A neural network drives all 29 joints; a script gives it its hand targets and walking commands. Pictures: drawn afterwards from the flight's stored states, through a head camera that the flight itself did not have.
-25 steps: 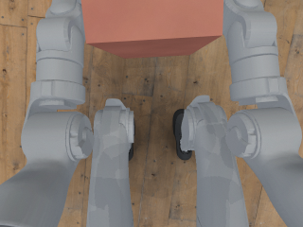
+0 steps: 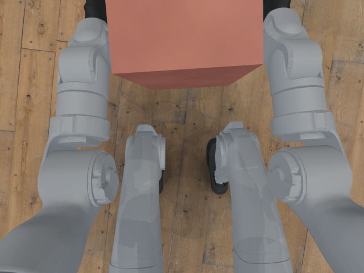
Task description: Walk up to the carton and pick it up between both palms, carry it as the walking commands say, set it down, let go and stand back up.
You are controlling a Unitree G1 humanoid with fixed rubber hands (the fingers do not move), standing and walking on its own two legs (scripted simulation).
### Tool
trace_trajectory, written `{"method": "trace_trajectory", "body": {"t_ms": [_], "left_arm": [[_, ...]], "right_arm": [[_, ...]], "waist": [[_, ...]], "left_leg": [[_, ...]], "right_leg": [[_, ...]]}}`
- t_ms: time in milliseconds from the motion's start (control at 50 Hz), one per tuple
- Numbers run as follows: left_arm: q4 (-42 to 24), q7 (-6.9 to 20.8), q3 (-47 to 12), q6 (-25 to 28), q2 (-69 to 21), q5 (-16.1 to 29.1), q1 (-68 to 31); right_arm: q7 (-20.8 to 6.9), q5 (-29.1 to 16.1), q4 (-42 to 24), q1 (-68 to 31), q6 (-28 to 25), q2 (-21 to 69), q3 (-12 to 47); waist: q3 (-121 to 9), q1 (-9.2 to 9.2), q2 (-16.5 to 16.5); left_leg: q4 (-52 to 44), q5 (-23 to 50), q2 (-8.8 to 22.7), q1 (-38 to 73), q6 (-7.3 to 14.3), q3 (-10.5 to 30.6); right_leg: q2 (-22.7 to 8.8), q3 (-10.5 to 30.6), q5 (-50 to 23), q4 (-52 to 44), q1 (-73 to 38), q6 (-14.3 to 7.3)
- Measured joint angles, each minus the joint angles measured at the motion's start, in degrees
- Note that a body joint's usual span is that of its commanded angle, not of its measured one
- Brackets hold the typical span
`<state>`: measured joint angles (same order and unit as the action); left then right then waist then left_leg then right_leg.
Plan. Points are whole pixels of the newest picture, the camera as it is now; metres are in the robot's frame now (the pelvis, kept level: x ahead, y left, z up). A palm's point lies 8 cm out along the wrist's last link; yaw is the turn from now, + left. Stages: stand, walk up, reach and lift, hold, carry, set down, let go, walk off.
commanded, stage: reach and lift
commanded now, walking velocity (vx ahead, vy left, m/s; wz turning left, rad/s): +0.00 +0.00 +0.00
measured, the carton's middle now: (185, 10) +0.57 +0.01 -0.12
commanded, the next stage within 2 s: none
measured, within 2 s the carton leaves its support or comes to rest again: neither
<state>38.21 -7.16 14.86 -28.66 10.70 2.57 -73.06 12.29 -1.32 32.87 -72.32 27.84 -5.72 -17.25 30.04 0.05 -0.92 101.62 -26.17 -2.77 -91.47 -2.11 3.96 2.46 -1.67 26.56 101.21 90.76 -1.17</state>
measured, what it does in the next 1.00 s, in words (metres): rises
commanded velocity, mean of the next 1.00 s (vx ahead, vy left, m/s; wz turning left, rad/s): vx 0.00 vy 0.00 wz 0.00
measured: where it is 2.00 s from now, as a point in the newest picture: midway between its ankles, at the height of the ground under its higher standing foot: (187, 176)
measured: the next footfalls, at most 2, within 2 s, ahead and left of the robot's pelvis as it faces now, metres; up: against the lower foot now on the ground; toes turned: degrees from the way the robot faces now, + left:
none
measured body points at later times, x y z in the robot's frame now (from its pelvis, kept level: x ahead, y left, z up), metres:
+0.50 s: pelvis +0.01 +0.00 +0.06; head +0.29 +0.01 +0.40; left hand +0.53 +0.15 +0.00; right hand +0.52 -0.13 +0.01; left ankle +0.17 +0.13 -0.47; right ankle +0.16 -0.11 -0.47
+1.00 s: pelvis +0.02 +0.00 +0.12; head +0.26 +0.01 +0.49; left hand +0.50 +0.16 +0.07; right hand +0.50 -0.13 +0.08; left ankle +0.17 +0.13 -0.47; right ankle +0.16 -0.11 -0.47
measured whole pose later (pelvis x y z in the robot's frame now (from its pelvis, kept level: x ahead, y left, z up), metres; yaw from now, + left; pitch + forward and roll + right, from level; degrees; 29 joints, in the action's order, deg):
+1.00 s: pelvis +0.02 +0.00 +0.12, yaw +1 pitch +6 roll -2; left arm 30.0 -7.0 16.1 -29.7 4.0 -0.3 -58.5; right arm 9.9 1.8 25.4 -56.9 28.0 -0.6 -17.7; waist 29.9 0.3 -2.4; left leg 77.9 -22.8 -3.9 -61.0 -2.2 6.9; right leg 3.2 -1.7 22.5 75.8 59.4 -1.0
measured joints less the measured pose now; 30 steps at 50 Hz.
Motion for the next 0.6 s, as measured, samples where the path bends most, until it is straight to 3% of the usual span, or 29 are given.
{"method": "trace_trajectory", "body": {"t_ms": [300,500,600], "left_arm": [[-0.8,0.5,2.8,-0.6,-1.1,-0.7,1.5],[-6.4,0.5,2.0,-2.0,-3.1,-0.7,6.2],[-6.2,0.3,2.1,-1.9,-4.0,-2.2,8.2]], "right_arm": [[-0.3,1.4,1.0,-0.2,0.4,0.9,-0.4],[-0.4,1.4,-6.6,7.8,0.7,3.3,-0.4],[-1.4,2.4,-4.1,8.3,0.2,3.4,-0.5]], "waist": [[-0.2,0.10,0.0],[-0.1,0.24,-0.2],[-1.6,0.26,-0.4]], "left_leg": [[-6.4,1.0,-1.3,7.4,0.0,1.5],[-10.9,1.0,-1.3,14.3,-0.1,1.9],[-12.8,1.2,-1.3,17.0,-0.1,2.1]], "right_leg": [[1.0,0.0,-1.8,-7.1,-7.2,0.0],[0.9,0.0,-1.7,-12.0,-14.5,0.1],[0.9,0.0,-1.9,-14.1,-17.4,0.1]]}}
